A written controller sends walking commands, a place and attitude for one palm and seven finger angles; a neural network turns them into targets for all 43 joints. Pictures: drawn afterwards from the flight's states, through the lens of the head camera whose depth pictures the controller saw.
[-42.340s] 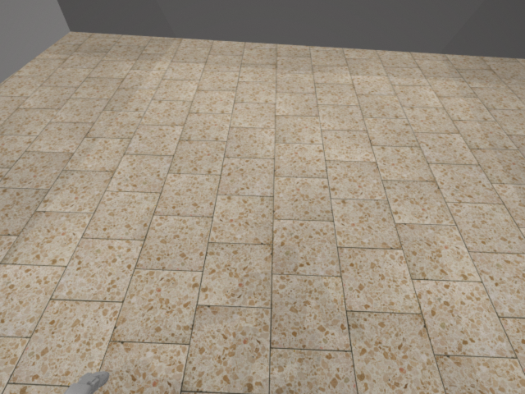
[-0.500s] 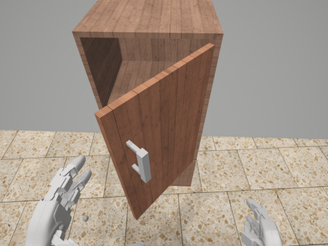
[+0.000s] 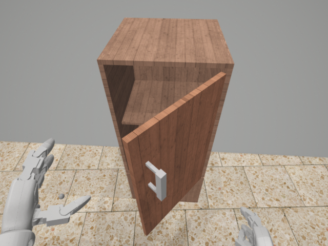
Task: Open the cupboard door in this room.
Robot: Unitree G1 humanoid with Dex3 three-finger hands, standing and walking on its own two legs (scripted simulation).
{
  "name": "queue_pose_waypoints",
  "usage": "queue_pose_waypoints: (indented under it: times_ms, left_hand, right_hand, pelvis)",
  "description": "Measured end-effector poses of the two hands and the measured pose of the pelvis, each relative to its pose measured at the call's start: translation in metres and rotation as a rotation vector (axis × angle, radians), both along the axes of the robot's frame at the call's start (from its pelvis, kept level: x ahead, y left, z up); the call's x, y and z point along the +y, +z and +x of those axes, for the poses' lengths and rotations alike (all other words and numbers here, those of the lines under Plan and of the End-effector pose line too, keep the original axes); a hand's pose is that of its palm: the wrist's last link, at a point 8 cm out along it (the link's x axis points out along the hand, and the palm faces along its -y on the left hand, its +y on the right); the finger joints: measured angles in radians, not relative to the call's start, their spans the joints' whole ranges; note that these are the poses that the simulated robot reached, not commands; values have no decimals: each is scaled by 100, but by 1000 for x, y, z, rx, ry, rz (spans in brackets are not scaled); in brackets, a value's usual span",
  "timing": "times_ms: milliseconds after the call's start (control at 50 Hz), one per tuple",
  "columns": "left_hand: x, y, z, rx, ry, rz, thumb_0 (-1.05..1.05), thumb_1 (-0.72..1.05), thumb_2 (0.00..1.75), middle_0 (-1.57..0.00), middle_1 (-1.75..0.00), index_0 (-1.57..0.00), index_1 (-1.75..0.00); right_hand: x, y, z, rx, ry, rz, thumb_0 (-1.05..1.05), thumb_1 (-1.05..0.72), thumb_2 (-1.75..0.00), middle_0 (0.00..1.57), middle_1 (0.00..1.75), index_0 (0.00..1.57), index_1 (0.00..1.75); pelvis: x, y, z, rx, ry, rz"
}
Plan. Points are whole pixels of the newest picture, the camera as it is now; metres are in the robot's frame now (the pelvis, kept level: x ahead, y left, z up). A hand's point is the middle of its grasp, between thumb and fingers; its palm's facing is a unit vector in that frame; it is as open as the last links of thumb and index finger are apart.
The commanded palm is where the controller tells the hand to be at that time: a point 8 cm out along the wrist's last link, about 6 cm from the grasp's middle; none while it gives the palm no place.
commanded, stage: draw the hand back to the body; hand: left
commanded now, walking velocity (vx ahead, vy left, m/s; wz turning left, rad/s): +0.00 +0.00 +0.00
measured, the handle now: (155, 181) +0.29 +0.06 +0.01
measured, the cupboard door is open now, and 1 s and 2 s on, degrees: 49 49 49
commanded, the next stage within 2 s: step back with the hand held close in 0.68 s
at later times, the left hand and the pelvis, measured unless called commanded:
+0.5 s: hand (44, 167) +0.20 +0.24 +0.18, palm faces +0.44 -0.81 -0.38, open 7.7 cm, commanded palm +0.15 +0.28 +0.19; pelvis +0.01 -0.01 +0.02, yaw -1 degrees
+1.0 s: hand (55, 167) +0.21 +0.23 +0.17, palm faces +0.38 -0.80 -0.46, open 7.4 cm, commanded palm +0.14 +0.26 +0.20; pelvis +0.00 -0.03 +0.02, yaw -1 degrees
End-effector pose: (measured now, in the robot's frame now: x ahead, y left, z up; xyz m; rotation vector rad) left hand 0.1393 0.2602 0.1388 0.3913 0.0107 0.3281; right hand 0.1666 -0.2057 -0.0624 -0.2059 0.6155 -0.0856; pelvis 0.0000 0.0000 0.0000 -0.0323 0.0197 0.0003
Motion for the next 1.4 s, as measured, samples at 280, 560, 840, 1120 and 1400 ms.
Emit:
queue_pose_waypoints:
  times_ms: [280, 560, 840, 1120, 1400]
  left_hand:
    - [29, 50, 18, -137, 69, 89, 1, 56, 75, -20, -30, -20, -30]
    - [12, 47, 19, -117, 84, 56, 1, 87, 88, -21, -30, -21, -30]
    - [-1, 55, 18, -136, 94, 79, 1, 89, 90, -21, -30, -21, -30]
    - [2, 53, 24, -70, -55, 177, 2, 89, 90, -21, -30, -21, -30]
    - [34, 57, -36, -173, -34, 228, 1, 89, 90, -21, -30, -21, -30]
  right_hand:
    - [-7, 11, 11, 15, 18, -5, 1, -91, -90, 20, 30, 20, 30]
    - [-34, 10, 12, 53, 2, -14, 1, -91, -90, 20, 30, 20, 30]
    - [-50, 8, 14, 51, -4, -1, 1, -91, -90, 20, 30, 20, 30]
    - [-67, 11, -19, 136, -142, -50, 1, -91, -90, 20, 30, 20, 30]
    - [-35, 12, -78, 107, -124, -57, 1, -91, -90, 20, 30, 20, 30]
  pelvis:
    - [-2, 17, 7, -57, -16, 15]
    - [-19, 22, 7, -75, -16, 23]
    - [-37, 23, 6, -84, -13, 22]
    - [-20, 22, -16, -11, -44, 17]
    - [2, 13, -70, -33, -35, 12]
